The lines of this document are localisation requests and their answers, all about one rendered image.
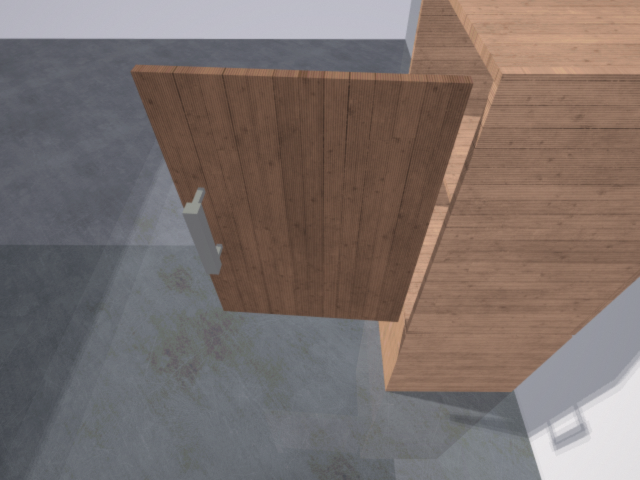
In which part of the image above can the cupboard door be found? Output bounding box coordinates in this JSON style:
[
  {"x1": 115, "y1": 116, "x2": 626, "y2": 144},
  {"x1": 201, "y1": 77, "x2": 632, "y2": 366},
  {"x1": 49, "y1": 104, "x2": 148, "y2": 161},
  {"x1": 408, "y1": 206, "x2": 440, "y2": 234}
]
[{"x1": 130, "y1": 65, "x2": 473, "y2": 322}]

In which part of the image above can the handle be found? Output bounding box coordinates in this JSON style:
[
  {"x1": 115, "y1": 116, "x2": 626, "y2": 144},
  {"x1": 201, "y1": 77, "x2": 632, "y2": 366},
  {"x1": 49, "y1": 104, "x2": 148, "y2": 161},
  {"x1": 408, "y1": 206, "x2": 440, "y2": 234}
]
[{"x1": 182, "y1": 187, "x2": 223, "y2": 275}]

